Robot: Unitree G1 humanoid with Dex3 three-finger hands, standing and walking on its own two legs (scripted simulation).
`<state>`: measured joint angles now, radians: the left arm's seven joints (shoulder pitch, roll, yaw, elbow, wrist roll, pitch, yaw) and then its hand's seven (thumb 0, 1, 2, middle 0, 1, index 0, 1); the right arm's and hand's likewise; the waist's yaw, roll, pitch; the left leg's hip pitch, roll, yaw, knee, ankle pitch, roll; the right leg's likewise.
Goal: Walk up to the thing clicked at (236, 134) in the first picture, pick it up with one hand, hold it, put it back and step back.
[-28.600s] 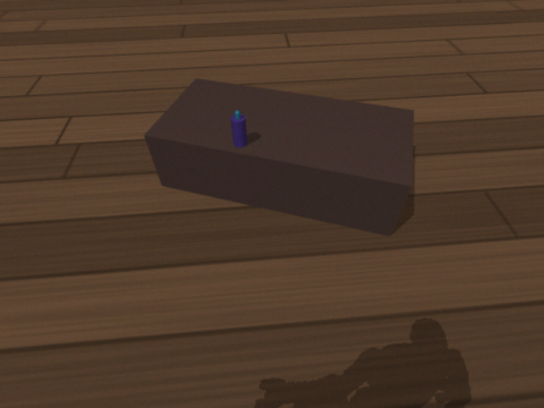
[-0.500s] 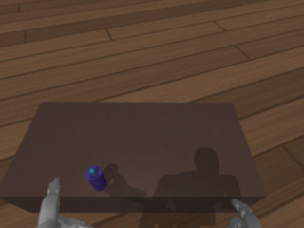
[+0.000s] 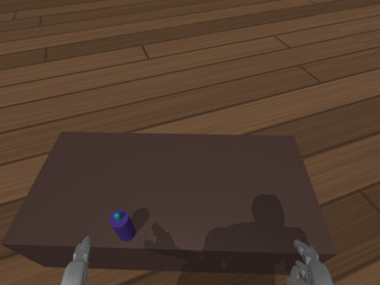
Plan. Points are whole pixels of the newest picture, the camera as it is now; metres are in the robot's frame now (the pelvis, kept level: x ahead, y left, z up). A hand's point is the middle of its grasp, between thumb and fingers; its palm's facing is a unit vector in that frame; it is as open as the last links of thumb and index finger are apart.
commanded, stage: home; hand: left
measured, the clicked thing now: (122, 224) +0.39 +0.25 -0.31
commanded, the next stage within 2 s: stand in 1.68 s
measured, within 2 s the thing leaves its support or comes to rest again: neither
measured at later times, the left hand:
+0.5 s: hand out of the picture +0.17 +0.18 -0.06, palm faces +0.09 -0.95 -0.28, open 17.3 cm
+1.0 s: hand out of the picture +0.16 +0.19 -0.05, palm faces +0.09 -0.96 -0.28, open 17.4 cm
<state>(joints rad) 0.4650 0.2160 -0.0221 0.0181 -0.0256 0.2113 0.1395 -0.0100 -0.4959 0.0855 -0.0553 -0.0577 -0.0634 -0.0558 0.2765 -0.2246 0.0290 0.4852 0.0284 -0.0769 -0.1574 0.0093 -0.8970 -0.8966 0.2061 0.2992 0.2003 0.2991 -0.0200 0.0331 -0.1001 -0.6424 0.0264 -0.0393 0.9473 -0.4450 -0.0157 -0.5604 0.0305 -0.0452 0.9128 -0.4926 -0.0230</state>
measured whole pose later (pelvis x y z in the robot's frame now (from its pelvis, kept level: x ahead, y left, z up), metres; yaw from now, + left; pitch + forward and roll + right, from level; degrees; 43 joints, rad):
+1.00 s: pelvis -0.01 +0.01 +0.00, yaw +0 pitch +8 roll -2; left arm 0.47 0.22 -0.02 -0.01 -0.02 0.24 0.13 -0.01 -0.53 0.06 -0.05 -0.05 -0.06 -0.05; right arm 0.29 -0.21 0.03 0.49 0.02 -0.12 -0.17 0.01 -0.90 -0.90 0.21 0.30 0.20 0.30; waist -0.02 0.03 -0.10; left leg -0.65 0.02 -0.03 0.96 -0.44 0.00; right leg -0.56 0.03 -0.04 0.92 -0.48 -0.01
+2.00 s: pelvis +0.00 +0.01 +0.03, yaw +0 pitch +0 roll +0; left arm 0.24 0.33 0.01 0.74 0.04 0.01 0.02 -0.01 -0.24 0.36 -0.15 -0.21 -0.16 -0.21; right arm 0.20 -0.31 -0.02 0.86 -0.05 -0.02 -0.01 0.01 -0.90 -0.89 0.21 0.30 0.20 0.30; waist 0.01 -0.01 0.01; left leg -0.37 -0.01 0.00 0.73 -0.36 0.01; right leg -0.32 0.00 -0.01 0.74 -0.42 -0.01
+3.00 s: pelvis +0.00 +0.02 +0.06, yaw +0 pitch -3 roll +0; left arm 0.12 0.32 0.00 1.17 0.01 -0.01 0.01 0.00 0.90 0.90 -0.20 -0.30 -0.21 -0.30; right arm 0.12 -0.33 0.00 1.16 -0.02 -0.01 -0.01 0.00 -0.90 -0.89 0.20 0.30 0.20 0.30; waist 0.00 0.00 0.05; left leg -0.12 -0.02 0.00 0.32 -0.15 0.02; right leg -0.06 -0.02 -0.01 0.31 -0.21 0.01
